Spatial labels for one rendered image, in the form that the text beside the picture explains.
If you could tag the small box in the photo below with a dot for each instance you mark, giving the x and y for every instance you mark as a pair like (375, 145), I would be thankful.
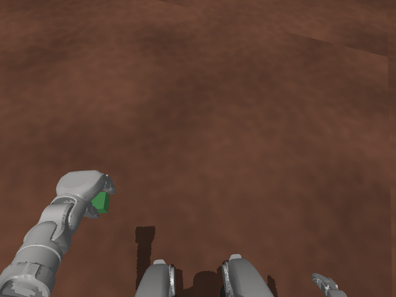
(101, 202)

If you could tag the right robot hand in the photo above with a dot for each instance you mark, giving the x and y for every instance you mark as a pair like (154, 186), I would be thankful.
(328, 286)

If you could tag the left robot arm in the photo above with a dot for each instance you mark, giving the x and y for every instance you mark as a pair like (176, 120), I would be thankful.
(32, 272)

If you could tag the left robot hand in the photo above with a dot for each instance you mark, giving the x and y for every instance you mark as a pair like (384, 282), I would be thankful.
(86, 185)

